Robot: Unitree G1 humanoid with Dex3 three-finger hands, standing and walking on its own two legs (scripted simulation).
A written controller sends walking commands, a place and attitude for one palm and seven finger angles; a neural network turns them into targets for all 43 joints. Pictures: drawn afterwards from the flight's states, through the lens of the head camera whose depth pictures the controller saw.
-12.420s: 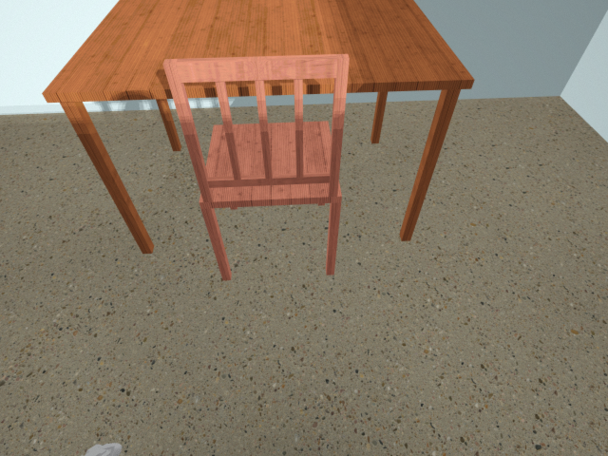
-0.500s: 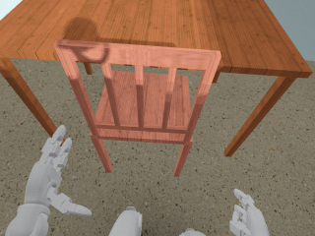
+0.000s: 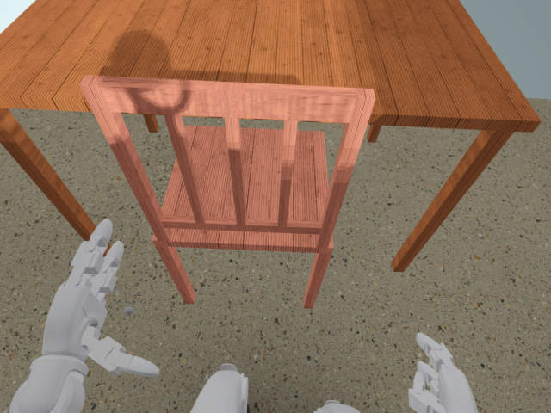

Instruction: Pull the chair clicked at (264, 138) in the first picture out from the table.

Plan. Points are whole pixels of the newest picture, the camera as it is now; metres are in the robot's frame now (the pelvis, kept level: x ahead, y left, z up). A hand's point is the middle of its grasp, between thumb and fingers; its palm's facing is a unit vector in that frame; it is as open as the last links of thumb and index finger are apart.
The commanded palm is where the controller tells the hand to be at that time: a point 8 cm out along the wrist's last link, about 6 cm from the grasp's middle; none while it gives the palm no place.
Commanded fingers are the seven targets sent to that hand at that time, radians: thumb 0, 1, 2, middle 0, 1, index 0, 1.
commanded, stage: raise the hand toward the chair's back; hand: left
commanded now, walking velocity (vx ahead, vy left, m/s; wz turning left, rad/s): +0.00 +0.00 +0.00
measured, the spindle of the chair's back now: (237, 177) +0.52 +0.10 -0.02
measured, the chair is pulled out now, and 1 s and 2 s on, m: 0.00 0.00 0.00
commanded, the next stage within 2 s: aim the fingers beside a spindle in 0.04 s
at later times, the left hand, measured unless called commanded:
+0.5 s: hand (151, 283) +0.28 +0.19 +0.03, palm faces -0.01 -1.00 -0.04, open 16.9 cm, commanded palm +0.27 +0.25 +0.03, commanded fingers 0.00 -0.50 0.30 -0.06 -0.08 -0.06 -0.08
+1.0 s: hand (169, 262) +0.33 +0.18 +0.01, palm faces -0.01 -1.00 -0.03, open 16.9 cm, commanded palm +0.31 +0.23 +0.01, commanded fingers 0.00 -0.50 0.30 -0.06 -0.08 -0.06 -0.08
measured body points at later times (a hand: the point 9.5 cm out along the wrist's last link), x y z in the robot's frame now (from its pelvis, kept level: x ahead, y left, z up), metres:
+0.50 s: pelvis +0.01 -0.01 -0.01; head +0.08 +0.00 +0.44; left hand +0.28 +0.24 +0.04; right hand +0.17 -0.26 -0.09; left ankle +0.09 +0.10 -0.66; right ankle -0.02 -0.12 -0.66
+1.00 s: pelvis +0.00 +0.00 -0.02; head +0.09 +0.01 +0.42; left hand +0.32 +0.23 +0.02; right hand +0.15 -0.26 -0.12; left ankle +0.09 +0.10 -0.66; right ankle -0.02 -0.12 -0.66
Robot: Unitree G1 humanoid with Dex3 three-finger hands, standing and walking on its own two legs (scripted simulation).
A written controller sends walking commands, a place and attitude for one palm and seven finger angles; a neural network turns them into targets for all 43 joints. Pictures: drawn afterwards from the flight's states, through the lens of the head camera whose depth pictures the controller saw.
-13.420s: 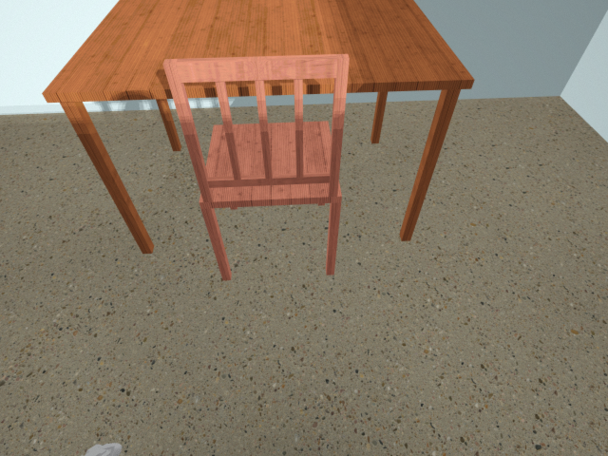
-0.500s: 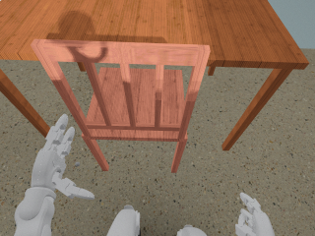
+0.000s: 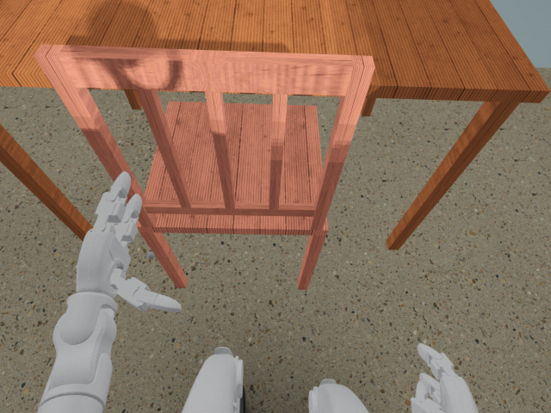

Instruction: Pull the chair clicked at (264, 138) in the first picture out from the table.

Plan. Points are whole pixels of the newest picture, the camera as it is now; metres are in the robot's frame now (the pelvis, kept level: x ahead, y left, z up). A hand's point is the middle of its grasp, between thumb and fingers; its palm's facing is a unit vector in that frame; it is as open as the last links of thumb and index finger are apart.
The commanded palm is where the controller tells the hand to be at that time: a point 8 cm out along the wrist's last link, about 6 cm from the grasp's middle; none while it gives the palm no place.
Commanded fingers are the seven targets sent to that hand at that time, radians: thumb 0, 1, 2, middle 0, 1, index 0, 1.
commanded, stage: aim the fingers beside a spindle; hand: left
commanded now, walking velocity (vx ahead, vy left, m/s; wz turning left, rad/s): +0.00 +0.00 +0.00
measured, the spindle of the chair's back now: (223, 158) +0.52 +0.11 +0.01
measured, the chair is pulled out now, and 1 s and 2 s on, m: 0.00 0.00 0.00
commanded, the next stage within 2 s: push the fingers through the gap in 1.14 s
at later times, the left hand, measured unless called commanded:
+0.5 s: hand (169, 231) +0.37 +0.18 +0.01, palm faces +0.03 -1.00 -0.04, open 16.9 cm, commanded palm +0.36 +0.22 +0.01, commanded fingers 0.00 -0.50 0.30 -0.06 -0.08 -0.06 -0.08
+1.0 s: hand (177, 229) +0.38 +0.17 +0.01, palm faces +0.03 -1.00 -0.05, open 16.9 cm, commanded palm +0.35 +0.21 +0.01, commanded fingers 0.00 -0.50 0.30 -0.06 -0.08 -0.06 -0.08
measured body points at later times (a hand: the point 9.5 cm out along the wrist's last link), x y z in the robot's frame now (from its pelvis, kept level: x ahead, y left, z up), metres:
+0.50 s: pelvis +0.00 +0.00 -0.02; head +0.10 +0.02 +0.42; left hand +0.36 +0.23 +0.01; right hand +0.12 -0.26 -0.12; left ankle +0.09 +0.11 -0.64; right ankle -0.02 -0.12 -0.64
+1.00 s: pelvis +0.00 -0.01 -0.02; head +0.11 +0.00 +0.42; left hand +0.37 +0.22 +0.01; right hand +0.12 -0.26 -0.13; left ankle +0.09 +0.11 -0.64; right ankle -0.02 -0.12 -0.64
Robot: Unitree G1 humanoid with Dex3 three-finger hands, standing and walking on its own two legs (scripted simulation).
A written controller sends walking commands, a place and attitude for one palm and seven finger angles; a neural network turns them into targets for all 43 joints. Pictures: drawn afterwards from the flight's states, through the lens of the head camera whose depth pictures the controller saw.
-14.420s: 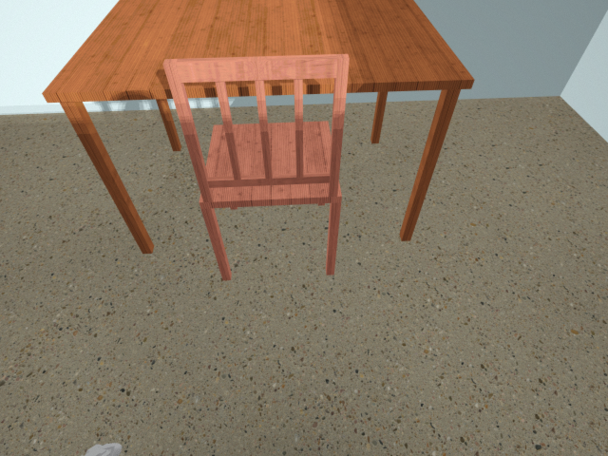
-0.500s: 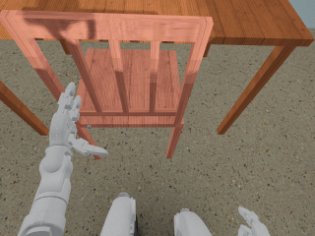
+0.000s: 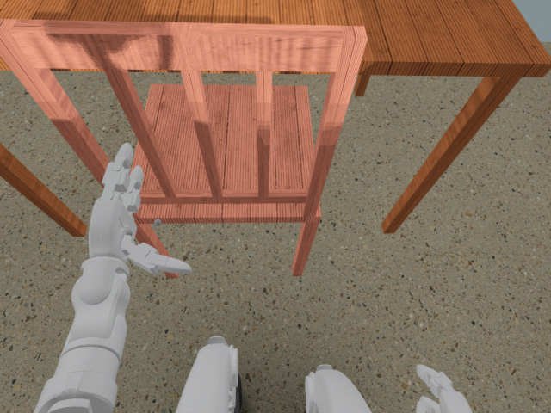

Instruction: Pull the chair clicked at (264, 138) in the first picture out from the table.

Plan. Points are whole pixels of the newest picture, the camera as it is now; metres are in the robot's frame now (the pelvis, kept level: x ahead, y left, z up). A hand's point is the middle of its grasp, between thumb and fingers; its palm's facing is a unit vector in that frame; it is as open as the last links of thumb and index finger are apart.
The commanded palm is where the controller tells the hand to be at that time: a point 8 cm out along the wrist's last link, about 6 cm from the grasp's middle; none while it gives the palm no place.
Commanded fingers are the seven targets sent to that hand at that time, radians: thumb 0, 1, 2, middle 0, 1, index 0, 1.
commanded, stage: aim the fingers beside a spindle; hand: left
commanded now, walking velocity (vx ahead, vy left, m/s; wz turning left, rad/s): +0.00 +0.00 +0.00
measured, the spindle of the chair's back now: (206, 144) +0.52 +0.13 +0.02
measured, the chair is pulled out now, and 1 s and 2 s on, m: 0.00 0.00 0.00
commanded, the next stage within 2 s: push the fingers through the gap in 0.14 s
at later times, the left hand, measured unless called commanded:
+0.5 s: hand (158, 208) +0.39 +0.18 +0.02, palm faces +0.05 -1.00 -0.06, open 16.9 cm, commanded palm +0.38 +0.23 +0.03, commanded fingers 0.00 -0.50 0.30 -0.06 -0.08 -0.06 -0.08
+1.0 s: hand (155, 181) +0.44 +0.19 +0.03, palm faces +0.06 -1.00 -0.04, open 16.9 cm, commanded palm +0.42 +0.24 +0.03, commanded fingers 0.00 -0.50 0.30 -0.06 -0.08 -0.06 -0.08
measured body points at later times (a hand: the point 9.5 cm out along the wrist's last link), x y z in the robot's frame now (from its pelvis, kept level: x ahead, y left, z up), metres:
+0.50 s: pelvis +0.00 -0.01 +0.00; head +0.12 +0.00 +0.43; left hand +0.39 +0.24 +0.03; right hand +0.11 -0.27 -0.12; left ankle +0.09 +0.12 -0.62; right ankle -0.02 -0.11 -0.62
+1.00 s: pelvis +0.00 +0.00 -0.01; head +0.13 +0.02 +0.43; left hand +0.43 +0.25 +0.03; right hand +0.07 -0.26 -0.12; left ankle +0.09 +0.12 -0.62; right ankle -0.02 -0.11 -0.62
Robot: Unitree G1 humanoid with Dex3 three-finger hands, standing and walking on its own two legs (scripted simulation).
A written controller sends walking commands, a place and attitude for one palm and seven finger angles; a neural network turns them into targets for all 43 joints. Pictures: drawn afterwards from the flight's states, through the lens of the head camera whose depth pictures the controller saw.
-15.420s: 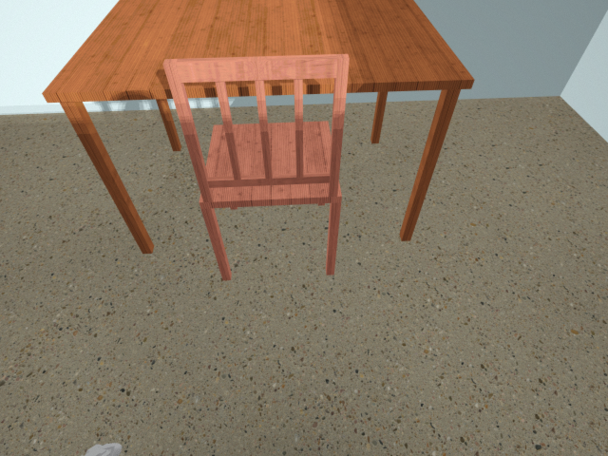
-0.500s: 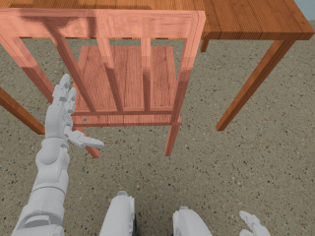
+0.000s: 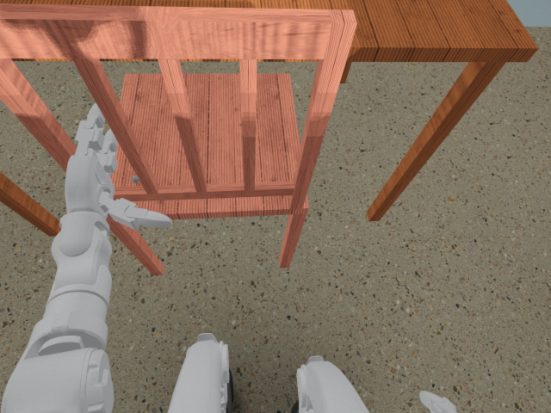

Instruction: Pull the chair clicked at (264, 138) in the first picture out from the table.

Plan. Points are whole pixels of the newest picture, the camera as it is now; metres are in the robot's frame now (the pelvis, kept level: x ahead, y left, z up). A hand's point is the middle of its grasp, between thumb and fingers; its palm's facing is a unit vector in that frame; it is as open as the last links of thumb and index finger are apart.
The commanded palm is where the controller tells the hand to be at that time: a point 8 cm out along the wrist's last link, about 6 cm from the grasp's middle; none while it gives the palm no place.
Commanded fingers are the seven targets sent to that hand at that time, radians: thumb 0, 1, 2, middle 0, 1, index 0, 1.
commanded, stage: push the fingers through the gap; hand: left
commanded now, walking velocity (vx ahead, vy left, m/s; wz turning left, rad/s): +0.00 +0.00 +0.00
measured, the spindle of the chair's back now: (188, 137) +0.52 +0.13 +0.03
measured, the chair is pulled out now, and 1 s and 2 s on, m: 0.00 0.00 0.00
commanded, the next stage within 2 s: hook a spindle and tug to test in 0.84 s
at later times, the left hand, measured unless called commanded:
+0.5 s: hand (136, 149) +0.49 +0.21 +0.03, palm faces +0.08 -1.00 -0.03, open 16.9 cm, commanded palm +0.46 +0.24 +0.03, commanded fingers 0.00 -0.50 0.30 -0.06 -0.08 -0.06 -0.08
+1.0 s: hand (137, 151) +0.49 +0.20 +0.03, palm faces +0.08 -1.00 -0.02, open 16.9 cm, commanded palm +0.46 +0.24 +0.03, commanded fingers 0.00 -0.50 0.30 -0.13 -0.30 -0.13 -0.30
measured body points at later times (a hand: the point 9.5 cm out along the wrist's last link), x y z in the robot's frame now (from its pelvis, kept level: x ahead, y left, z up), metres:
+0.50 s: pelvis +0.00 +0.01 -0.01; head +0.15 +0.03 +0.41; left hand +0.48 +0.26 +0.03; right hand +0.03 -0.26 -0.13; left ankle +0.08 +0.12 -0.61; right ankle -0.02 -0.12 -0.61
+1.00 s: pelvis +0.00 +0.01 +0.00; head +0.15 +0.04 +0.42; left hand +0.48 +0.26 +0.03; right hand +0.05 -0.26 -0.12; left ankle +0.08 +0.12 -0.61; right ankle -0.02 -0.12 -0.61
